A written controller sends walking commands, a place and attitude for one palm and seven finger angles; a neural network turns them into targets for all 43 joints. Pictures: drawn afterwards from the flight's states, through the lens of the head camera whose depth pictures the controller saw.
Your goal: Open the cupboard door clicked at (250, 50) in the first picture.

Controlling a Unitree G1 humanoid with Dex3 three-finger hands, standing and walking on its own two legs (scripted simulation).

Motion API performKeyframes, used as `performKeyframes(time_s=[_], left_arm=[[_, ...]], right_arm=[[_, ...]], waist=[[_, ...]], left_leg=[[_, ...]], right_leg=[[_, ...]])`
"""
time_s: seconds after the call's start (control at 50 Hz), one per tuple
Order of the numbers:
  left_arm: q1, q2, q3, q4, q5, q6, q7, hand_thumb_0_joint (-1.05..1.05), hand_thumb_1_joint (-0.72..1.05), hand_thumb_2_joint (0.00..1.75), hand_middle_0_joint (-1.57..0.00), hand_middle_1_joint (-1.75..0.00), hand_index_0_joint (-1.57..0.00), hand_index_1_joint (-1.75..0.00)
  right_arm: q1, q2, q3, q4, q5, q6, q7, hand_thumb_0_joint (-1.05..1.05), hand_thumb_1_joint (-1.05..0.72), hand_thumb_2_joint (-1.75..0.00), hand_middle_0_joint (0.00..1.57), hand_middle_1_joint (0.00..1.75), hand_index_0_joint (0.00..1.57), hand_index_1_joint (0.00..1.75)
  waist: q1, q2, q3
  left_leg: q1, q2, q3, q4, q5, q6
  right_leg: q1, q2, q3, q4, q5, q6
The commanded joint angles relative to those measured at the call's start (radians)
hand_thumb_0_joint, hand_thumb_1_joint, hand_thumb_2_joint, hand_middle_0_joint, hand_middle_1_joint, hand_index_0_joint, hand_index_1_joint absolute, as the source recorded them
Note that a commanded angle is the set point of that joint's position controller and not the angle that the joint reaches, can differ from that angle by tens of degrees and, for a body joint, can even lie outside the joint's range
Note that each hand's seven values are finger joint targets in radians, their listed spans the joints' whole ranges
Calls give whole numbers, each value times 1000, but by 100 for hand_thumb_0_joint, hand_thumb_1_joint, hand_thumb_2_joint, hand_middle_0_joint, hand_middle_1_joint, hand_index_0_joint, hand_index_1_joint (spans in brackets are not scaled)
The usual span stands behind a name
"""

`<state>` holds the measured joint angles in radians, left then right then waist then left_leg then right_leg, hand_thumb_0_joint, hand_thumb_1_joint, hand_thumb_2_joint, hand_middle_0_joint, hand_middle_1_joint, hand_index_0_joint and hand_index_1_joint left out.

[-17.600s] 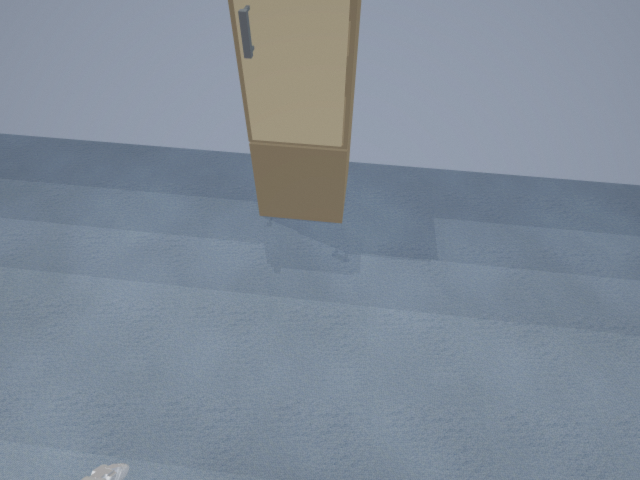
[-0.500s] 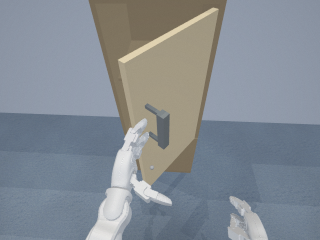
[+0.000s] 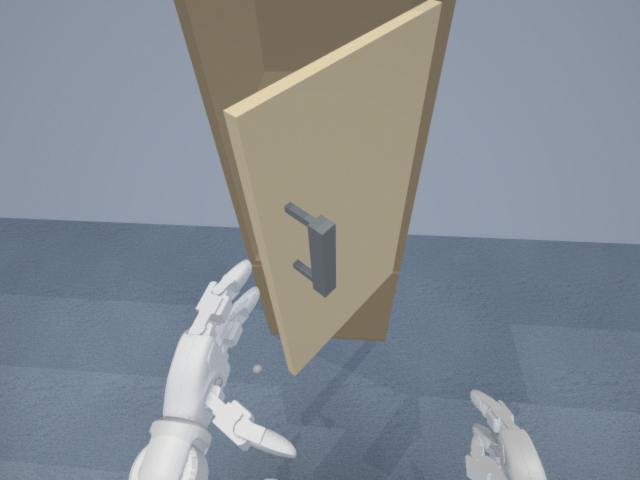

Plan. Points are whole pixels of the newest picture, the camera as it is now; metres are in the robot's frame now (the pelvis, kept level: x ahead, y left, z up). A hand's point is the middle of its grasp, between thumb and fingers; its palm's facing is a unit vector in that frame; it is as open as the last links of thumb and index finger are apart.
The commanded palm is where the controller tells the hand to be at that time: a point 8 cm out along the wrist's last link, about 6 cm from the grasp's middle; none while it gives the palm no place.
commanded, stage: draw the hand back to the body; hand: left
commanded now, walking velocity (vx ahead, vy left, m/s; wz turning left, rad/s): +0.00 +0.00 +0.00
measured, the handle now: (310, 250) +0.38 +0.03 +0.09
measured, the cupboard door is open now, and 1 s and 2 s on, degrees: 53 53 53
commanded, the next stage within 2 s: step back with the hand held close in 1.56 s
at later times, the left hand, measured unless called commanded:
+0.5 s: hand (165, 372) +0.20 +0.15 +0.13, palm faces -0.04 -1.00 -0.06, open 16.2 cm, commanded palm +0.17 +0.21 +0.15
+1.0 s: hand (27, 335) +0.21 +0.26 +0.18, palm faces +0.32 -0.88 -0.35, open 11.3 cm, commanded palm +0.16 +0.31 +0.20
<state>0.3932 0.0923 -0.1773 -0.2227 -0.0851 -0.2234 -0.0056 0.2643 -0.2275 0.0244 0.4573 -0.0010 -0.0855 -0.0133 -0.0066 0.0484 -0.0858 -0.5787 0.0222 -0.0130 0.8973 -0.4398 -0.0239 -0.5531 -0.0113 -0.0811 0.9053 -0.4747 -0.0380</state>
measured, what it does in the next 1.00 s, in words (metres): stands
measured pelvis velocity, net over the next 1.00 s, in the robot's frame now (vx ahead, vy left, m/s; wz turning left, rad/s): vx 0.01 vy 0.04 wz -0.03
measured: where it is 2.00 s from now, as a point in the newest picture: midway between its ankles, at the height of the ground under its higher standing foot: outside the picture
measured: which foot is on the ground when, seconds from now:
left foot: down 0.00-1.00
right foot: down 0.00-1.00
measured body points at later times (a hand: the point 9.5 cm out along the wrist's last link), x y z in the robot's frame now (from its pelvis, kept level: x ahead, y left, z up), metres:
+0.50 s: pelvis +0.00 +0.02 +0.01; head -0.01 +0.00 +0.46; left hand +0.20 +0.21 +0.14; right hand +0.19 -0.20 -0.05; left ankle +0.01 +0.14 -0.69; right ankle -0.01 -0.09 -0.69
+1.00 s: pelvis +0.01 +0.04 +0.05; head -0.01 +0.03 +0.50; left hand +0.19 +0.30 +0.20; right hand +0.19 -0.17 -0.03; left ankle +0.01 +0.14 -0.69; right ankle -0.01 -0.09 -0.69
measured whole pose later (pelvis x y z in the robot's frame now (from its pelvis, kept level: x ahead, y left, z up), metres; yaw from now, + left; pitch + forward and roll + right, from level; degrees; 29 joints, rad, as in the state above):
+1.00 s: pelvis +0.01 +0.04 +0.05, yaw -2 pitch -4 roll -1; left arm 0.49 0.31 0.20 -0.41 -0.04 -0.08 0.12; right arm 0.21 -0.21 0.06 0.62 -0.01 -0.13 -0.08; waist 0.06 0.05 0.01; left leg -0.14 0.00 0.04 0.47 -0.27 0.03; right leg -0.11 -0.02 -0.03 0.43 -0.26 0.02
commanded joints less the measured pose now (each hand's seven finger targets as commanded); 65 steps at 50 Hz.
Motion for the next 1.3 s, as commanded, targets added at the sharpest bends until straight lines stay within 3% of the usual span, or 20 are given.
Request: performKeyframes(time_s=[0.0, 0.02, 0.08, 0.16, 0.18, 0.26, 0.36, 0.46, 0.48, 0.5, 0.52, 0.62, 0.78, 0.84, 0.88, 0.96, 1.02, 1.16, 1.22, 1.28], left_arm=[[-88, 66, 80, -263, -1, -62, 4, 0, -50, 30, -15, -30, -15, -30], [-75, 67, 83, -284, -4, -55, 2, 0, -50, 30, -15, -30, -15, -30], [-26, 93, 132, -285, -24, -28, -1, 0, -50, 30, -15, -30, -15, -30], [-36, 92, 138, -322, -58, 0, -33, 0, -50, 30, -15, -30, -15, -30], [-11, 94, 145, -320, -66, 9, -44, 0, -50, 30, -15, -30, -15, -30], [6, 116, 161, -371, -87, 31, -83, 0, -50, 30, -15, -30, -15, -30], [4, 173, 250, -380, -112, 59, -102, 0, -50, 30, -15, -30, -15, -30], [-11, 195, 285, -428, -145, 77, -134, 0, -32, 37, -16, -30, -16, -30], [-4, 327, 304, -484, -19, 81, -27, 0, -29, 39, -16, -30, -16, -30], [13, 254, 273, -489, -8, 93, 17, 0, -26, 40, -16, -30, -16, -30], [58, 227, 259, -424, 7, 105, 42, 0, -22, 42, -16, -30, -16, -30], [5, 268, 307, -416, 41, 103, 101, 0, -5, 50, -17, -30, -17, -30], [25, 318, 403, -397, 51, 90, 132, 0, 23, 62, -18, -30, -18, -30], [4, 323, 423, -436, 53, 81, 136, 0, 34, 66, -18, -30, -18, -30], [27, 345, 462, -405, 50, 83, 138, 0, 41, 69, -18, -30, -18, -30], [24, 354, 505, -409, 47, 80, 139, 0, 55, 75, -19, -30, -19, -30], [17, 379, 551, -400, 40, 80, 142, 0, 65, 80, -19, -30, -19, -30], [-27, 435, 650, -401, 31, 73, 149, 0, 90, 90, -20, -30, -20, -30], [-15, 372, 585, -347, 27, 84, 138, 0, 90, 90, -20, -30, -20, -30], [-34, 391, 592, -356, 30, 83, 139, 0, 90, 90, -20, -30, -20, -30]], right_arm=[[-74, -79, -38, -175, 7, -65, -7, 0, -90, -90, 20, 30, 20, 30], [-79, -76, -34, -181, 10, -64, -7, 0, -90, -90, 20, 30, 20, 30], [-87, -75, -28, -182, 16, -64, -13, 0, -90, -90, 20, 30, 20, 30], [-89, -80, -22, -178, 25, -78, -22, 0, -90, -90, 20, 30, 20, 30], [-90, -85, -22, -180, 25, -82, -24, 0, -90, -90, 20, 30, 20, 30], [-90, -90, -19, -182, 31, -102, -29, 0, -90, -90, 20, 30, 20, 30], [-92, -95, -15, -170, 34, -118, -42, 0, -90, -90, 20, 30, 20, 30], [-101, -97, -9, -163, 42, -139, -50, 0, -90, -90, 20, 30, 20, 30], [-105, -83, -14, -149, 26, -124, -74, 0, -90, -90, 20, 30, 20, 30], [-113, -70, -4, -150, 16, -121, -81, 0, -90, -90, 20, 30, 20, 30], [-106, -68, 0, -129, 13, -113, -82, 0, -90, -90, 20, 30, 20, 30], [-144, -77, -1, -93, 4, -96, -93, 0, -90, -90, 20, 30, 20, 30], [-181, -82, -2, -35, -7, -104, -91, 0, -90, -90, 20, 30, 20, 30], [-185, -84, -8, -25, -7, -108, -85, 0, -90, -90, 20, 30, 20, 30], [-188, -88, -11, -14, -8, -107, -82, 0, -90, -90, 20, 30, 20, 30], [-186, -88, -18, 1, -8, -100, -75, 0, -90, -90, 20, 30, 20, 30], [-191, -90, -24, 4, -7, -93, -74, 0, -90, -90, 20, 30, 20, 30], [-195, -96, -36, 21, -3, -85, -71, 0, -90, -90, 20, 30, 20, 30], [-201, -100, -38, 23, -2, -81, -68, 0, -90, -90, 20, 30, 20, 30], [-206, -107, -43, 23, -3, -80, -68, 0, -90, -90, 20, 30, 20, 30]], waist=[[7, -104, -199], [16, -76, -198], [27, -95, -173], [11, -89, -129], [15, -116, -127], [13, -64, -98], [23, -77, -82], [30, -24, -86], [60, -26, -72], [43, -32, -27], [40, -30, 17], [40, -28, 24], [60, -10, 38], [62, 25, 18], [69, -10, 28], [70, 28, 35], [73, 5, 39], [78, 44, 29], [67, 4, 71], [70, -8, 60]], left_leg=[[79, -46, 7, -99, 210, 46], [86, -48, 12, -107, 219, 46], [86, -45, 15, -124, 221, 47], [114, -42, 14, -143, 209, 48], [112, -43, 10, -147, 215, 50], [137, -42, 8, -164, 204, 49], [153, -41, 1, -182, 195, 48], [197, -40, -7, -206, 218, 46], [214, -25, 7, -249, 224, 47], [234, -28, 10, -263, 220, 49], [244, -21, 10, -280, 216, 47], [334, -15, 12, -366, 218, 48], [411, -3, 5, -485, 303, 40], [446, 1, 4, -510, 361, 35], [446, 2, 4, -522, 372, 33], [462, 5, 5, -535, 434, 25], [466, 6, 10, -543, 437, 25], [488, 6, 14, -547, 480, 22], [482, 6, 18, -559, 427, 29], [487, 3, 18, -561, 401, 35]], right_leg=[[123, -2, 83, -175, 328, 33], [135, -1, 80, -174, 341, 30], [159, 1, 78, -195, 349, 34], [145, 7, 67, -220, 337, 39], [158, 7, 65, -224, 340, 39], [136, 13, 51, -233, 312, 37], [148, 15, 46, -256, 272, 34], [163, 20, 25, -261, 294, 29], [198, -4, 72, -336, 277, 19], [189, -7, 67, -360, 265, 22], [190, -5, 54, -373, 249, 24], [258, -2, 46, -443, 229, 27], [388, 7, 30, -506, 302, 20], [422, 9, 28, -508, 345, 18], [440, 14, 27, -523, 356, 18], [459, 14, 28, -529, 393, 18], [473, 16, 30, -540, 407, 19], [488, 18, 35, -554, 438, 18], [465, 17, 33, -570, 408, 24], [471, 20, 37, -583, 394, 24]])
